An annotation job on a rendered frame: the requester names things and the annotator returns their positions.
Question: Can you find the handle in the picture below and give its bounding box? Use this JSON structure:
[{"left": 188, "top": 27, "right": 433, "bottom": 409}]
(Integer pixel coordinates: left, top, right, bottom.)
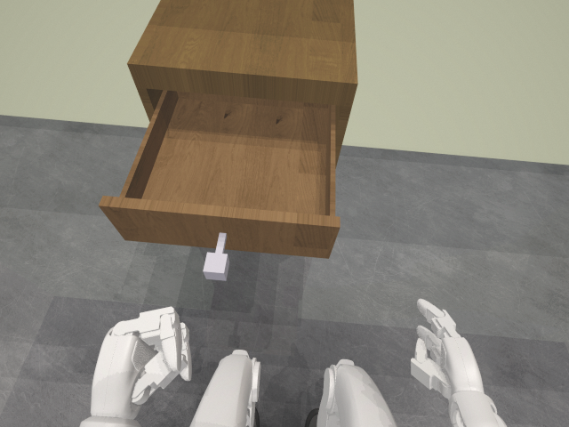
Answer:
[{"left": 203, "top": 233, "right": 229, "bottom": 281}]

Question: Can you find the drawer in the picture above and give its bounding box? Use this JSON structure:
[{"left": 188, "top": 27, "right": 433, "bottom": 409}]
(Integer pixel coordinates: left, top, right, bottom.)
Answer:
[{"left": 99, "top": 90, "right": 341, "bottom": 259}]

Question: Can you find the right robot shin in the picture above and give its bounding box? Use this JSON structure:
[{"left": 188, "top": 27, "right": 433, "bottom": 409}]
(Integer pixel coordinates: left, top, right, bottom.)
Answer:
[{"left": 317, "top": 359, "right": 354, "bottom": 427}]

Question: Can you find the robot right forearm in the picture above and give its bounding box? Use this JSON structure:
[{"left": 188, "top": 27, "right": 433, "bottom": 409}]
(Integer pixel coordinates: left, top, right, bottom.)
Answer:
[{"left": 448, "top": 391, "right": 507, "bottom": 427}]

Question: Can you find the robot left thigh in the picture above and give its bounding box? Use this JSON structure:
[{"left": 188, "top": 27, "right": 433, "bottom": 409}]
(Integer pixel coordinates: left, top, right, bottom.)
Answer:
[{"left": 189, "top": 354, "right": 260, "bottom": 427}]

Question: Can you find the left robot hand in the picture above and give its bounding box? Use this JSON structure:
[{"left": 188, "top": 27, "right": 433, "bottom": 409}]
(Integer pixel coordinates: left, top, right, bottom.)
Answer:
[{"left": 91, "top": 307, "right": 192, "bottom": 419}]

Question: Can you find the right robot hand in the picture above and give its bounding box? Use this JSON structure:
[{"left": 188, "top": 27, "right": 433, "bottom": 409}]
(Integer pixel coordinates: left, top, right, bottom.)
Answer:
[{"left": 411, "top": 299, "right": 485, "bottom": 401}]

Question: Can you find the cabinet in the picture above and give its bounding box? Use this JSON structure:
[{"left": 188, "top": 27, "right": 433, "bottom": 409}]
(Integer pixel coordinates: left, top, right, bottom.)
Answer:
[{"left": 127, "top": 0, "right": 358, "bottom": 169}]

